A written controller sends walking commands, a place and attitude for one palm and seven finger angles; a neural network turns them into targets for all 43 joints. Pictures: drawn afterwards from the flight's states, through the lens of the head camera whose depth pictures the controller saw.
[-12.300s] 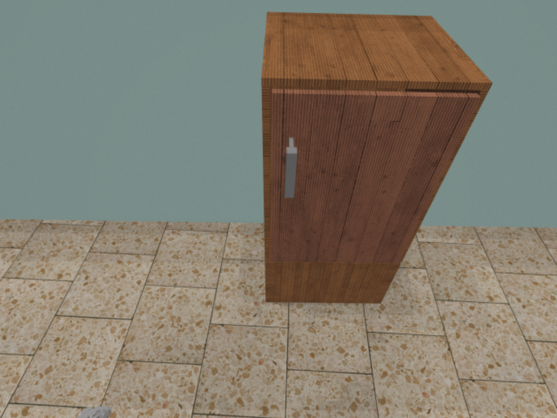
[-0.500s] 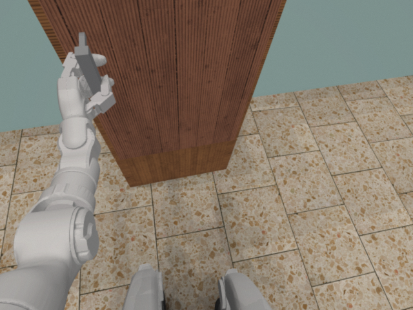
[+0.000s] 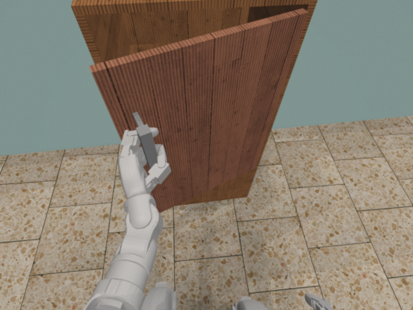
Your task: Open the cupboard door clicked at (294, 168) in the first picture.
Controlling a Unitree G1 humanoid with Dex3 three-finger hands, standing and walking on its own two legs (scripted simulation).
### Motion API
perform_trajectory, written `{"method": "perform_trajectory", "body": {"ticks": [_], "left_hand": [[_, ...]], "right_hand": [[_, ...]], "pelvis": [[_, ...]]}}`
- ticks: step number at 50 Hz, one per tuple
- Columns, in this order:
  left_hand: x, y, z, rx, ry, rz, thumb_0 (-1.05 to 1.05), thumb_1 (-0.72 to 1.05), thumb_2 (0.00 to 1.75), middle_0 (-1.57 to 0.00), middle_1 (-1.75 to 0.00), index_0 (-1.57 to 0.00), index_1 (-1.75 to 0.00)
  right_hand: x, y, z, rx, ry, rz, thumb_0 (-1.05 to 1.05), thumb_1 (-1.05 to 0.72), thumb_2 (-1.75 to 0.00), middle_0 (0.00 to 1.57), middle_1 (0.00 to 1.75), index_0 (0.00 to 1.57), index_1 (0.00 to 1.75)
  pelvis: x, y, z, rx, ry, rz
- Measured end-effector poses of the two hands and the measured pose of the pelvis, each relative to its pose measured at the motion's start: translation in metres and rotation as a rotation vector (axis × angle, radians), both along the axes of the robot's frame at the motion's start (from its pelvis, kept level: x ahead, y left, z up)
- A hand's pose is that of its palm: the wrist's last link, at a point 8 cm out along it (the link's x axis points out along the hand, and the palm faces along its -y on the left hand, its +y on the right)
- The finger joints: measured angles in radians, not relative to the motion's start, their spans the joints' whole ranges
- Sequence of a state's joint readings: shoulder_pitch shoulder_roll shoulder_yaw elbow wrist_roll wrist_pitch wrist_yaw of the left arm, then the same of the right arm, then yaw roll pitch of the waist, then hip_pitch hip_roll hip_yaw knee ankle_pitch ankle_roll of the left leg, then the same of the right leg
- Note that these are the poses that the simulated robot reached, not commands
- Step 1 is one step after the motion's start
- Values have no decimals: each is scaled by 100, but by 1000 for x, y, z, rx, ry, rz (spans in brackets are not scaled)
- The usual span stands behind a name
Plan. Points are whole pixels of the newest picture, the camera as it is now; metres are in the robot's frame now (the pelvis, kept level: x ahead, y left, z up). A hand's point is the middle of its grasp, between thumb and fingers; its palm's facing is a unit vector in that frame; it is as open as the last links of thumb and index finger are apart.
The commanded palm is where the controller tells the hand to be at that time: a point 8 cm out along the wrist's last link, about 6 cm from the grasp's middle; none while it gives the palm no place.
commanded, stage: pull the door open along its arc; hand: left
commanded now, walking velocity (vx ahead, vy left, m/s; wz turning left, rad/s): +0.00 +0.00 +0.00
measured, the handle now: (146, 143) +0.43 +0.13 +0.05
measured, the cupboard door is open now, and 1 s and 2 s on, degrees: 20 37 37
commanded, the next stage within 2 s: open thumb and fingers to let go in 0.50 s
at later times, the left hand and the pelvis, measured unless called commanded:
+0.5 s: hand (212, 211) +0.29 +0.00 +0.05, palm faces +0.22 -0.97 -0.07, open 6.2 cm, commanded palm +0.23 +0.03 +0.04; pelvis +0.00 -0.05 +0.01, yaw +4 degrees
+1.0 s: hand (195, 208) +0.30 +0.03 +0.04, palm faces +0.43 -0.90 -0.06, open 10.1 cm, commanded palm +0.25 +0.04 +0.04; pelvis +0.00 -0.06 +0.00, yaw +4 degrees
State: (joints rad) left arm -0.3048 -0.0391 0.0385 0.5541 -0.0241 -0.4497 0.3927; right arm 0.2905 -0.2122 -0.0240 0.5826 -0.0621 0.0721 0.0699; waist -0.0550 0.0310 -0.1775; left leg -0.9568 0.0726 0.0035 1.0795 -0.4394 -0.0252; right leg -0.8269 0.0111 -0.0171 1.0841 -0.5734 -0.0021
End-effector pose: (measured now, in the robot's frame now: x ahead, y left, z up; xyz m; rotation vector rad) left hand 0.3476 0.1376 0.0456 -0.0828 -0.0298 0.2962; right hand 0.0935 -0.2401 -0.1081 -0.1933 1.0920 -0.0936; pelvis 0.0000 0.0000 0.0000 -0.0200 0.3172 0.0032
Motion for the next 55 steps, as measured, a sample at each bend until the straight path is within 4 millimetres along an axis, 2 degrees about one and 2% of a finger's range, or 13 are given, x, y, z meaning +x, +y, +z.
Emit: {"method": "perform_trajectory", "body": {"ticks": [5, 9, 14, 19, 27, 34, 38, 45, 55], "left_hand": [[-27, -28, 2, 11, 21, 126, 1, 68, 78, -31, -135, -34, -131], [-40, -41, 4, 78, 46, 130, 0, 69, 80, -32, -134, -33, -131], [-56, -55, 7, 88, 85, 107, 0, 68, 77, -31, -131, -34, -133], [-75, -72, 10, 104, 116, 37, 1, 67, 73, -31, -130, -36, -134], [-97, -94, 13, 128, 141, -83, 0, 65, 70, -30, -129, -38, -135], [-88, -89, 8, 127, 123, 6, -1, 63, 75, -33, -131, -38, -134], [-84, -80, 5, 107, 125, 81, -3, 58, 74, -35, -132, -38, -133], [-90, -72, 2, 109, 134, 143, -1, 33, 64, -35, -129, -39, -130], [-93, -69, 1, 116, 109, 137, 0, -22, 41, -32, -123, -33, -123]], "right_hand": [[42, 9, 2, 16, -111, 91, 1, -91, -90, 20, 30, 19, 30], [67, 18, 6, 38, -195, 139, 1, -91, -90, 20, 30, 19, 30], [87, 27, 16, 84, -271, 180, 1, -91, -90, 20, 30, 19, 30], [97, 25, 25, 117, -320, 198, 1, -91, -90, 20, 30, 20, 30], [101, 3, 35, 117, -364, 167, 1, -91, -90, 20, 30, 20, 30], [94, -24, 22, 48, -313, 151, 1, -91, -90, 20, 30, 20, 30], [86, -32, 12, 34, -274, 142, 1, -91, -90, 20, 30, 19, 30], [74, -30, 5, 46, -253, 136, 2, -91, -90, 20, 30, 19, 30], [74, -15, 0, 64, -282, 149, 2, -91, -90, 20, 30, 19, 30]], "pelvis": [[-3, -5, -4, 3, -15, 20], [-6, -13, -4, 8, -35, 32], [-7, -24, 0, 15, -61, 43], [-4, -34, 4, 24, -83, 52], [6, -49, 9, 41, -108, 58], [5, -57, 4, 52, -93, 63], [3, -60, 1, 58, -80, 61], [1, -61, -1, 56, -73, 62], [-8, -54, -6, 45, -66, 64]]}}
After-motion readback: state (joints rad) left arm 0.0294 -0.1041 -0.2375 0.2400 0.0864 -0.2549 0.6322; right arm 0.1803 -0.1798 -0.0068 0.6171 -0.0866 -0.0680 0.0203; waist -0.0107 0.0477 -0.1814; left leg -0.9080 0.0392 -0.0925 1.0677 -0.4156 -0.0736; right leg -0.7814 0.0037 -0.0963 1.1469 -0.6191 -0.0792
